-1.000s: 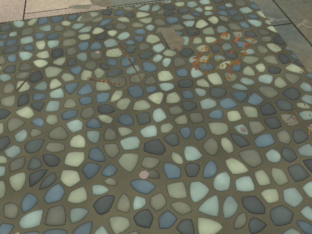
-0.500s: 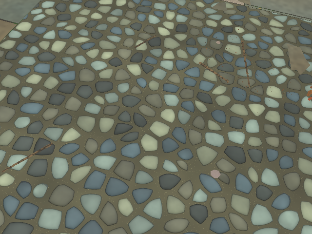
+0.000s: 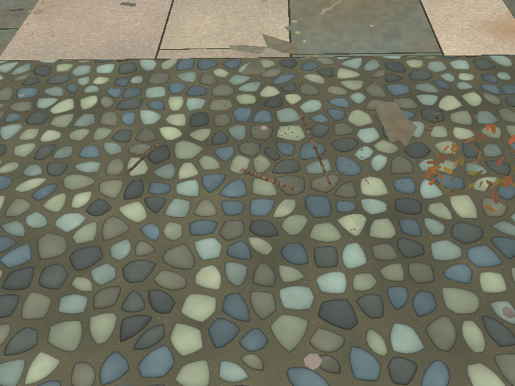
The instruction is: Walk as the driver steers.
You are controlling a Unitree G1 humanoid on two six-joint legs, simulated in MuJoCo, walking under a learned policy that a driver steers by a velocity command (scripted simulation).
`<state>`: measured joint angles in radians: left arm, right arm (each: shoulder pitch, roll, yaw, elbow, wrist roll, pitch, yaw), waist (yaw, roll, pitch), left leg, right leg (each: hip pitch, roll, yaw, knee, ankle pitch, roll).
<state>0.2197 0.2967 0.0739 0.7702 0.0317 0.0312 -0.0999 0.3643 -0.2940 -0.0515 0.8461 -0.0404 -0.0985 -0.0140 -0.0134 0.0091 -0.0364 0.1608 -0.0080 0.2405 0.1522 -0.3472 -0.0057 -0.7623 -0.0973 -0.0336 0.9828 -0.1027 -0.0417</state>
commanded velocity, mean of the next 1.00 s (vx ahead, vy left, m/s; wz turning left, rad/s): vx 0.91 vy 0.00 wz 0.30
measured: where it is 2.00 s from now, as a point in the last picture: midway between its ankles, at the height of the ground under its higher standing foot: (297, 209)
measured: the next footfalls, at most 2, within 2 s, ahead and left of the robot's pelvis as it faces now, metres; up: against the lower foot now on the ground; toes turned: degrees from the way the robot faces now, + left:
right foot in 0.14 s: +0.27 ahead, -0.15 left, +0.00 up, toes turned -14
left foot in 0.60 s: +0.73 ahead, -0.15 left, +0.00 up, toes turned +1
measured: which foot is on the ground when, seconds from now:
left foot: down 0.00-0.14, up 0.16-0.58, down 0.60-0.98, up 1.00-1.00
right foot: up 0.00-0.12, down 0.14-0.60, up 0.62-0.98, down 1.00-1.00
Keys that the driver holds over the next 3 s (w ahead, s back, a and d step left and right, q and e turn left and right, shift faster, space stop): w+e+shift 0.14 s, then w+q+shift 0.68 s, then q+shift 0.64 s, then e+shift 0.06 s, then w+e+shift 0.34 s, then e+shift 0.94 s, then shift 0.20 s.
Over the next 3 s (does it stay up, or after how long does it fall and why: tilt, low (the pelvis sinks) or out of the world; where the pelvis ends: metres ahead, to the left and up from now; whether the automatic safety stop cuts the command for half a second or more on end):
stays up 1.32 -0.02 0.01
